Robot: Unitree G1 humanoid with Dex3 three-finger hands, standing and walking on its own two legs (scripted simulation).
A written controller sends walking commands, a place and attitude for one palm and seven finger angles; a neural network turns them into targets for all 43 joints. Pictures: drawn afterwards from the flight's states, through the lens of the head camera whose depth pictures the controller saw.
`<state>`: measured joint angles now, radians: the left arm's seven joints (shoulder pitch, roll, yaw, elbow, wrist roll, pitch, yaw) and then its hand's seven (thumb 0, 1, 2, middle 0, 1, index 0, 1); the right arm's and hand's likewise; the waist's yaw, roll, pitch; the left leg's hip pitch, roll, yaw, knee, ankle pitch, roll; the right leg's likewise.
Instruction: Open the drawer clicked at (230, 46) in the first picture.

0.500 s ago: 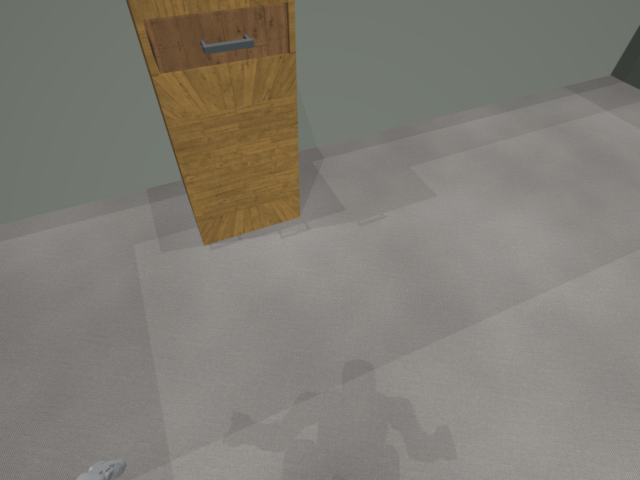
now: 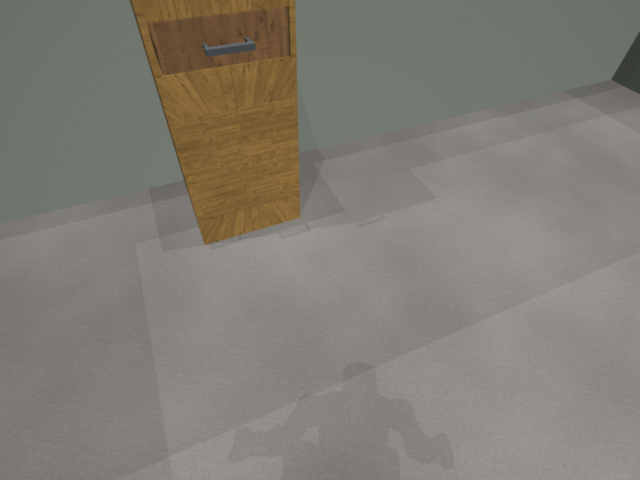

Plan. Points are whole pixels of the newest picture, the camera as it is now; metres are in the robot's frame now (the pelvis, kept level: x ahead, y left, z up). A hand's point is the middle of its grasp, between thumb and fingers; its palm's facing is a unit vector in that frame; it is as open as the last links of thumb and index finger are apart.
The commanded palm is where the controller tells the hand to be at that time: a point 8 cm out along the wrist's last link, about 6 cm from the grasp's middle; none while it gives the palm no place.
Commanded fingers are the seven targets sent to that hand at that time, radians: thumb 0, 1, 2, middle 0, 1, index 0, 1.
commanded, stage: stand and wait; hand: left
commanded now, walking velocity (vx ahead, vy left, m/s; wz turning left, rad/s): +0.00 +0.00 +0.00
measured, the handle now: (228, 45) +1.19 +0.34 +0.03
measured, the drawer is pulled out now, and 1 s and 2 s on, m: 0.00 0.00 0.00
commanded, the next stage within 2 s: look at it before walking up in 0.38 s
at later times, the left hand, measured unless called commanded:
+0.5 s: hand out of the picture +0.07 +0.24 -0.15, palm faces -0.03 -0.94 -0.33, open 7.4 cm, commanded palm none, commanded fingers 0.00 0.90 0.90 -0.20 -0.30 -0.20 -0.30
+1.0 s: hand out of the picture +0.07 +0.25 -0.15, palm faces -0.03 -0.94 -0.33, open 7.4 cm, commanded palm none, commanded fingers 0.00 0.90 0.90 -0.20 -0.30 -0.20 -0.30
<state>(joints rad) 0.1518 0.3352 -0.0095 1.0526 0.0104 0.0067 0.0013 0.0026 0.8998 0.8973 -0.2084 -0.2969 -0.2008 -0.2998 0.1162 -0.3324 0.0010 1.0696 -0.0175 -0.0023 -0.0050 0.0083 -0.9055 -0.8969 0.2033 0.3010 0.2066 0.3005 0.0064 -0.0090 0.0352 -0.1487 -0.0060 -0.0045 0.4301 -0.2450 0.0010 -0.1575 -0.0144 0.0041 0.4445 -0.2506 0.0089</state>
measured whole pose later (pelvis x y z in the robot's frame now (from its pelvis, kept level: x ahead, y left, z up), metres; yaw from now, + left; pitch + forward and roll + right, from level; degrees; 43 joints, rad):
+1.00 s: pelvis -0.01 +0.00 +0.00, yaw +0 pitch -2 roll +0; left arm 0.14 0.35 -0.01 1.09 0.01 0.00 0.00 0.00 0.90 0.90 -0.21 -0.30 -0.20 -0.30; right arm 0.11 -0.34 0.00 1.11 -0.01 -0.01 0.00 0.01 -0.91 -0.90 0.20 0.30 0.21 0.30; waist 0.00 -0.01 0.04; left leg -0.13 0.00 0.00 0.37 -0.21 0.00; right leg -0.14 -0.01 0.01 0.38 -0.21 0.01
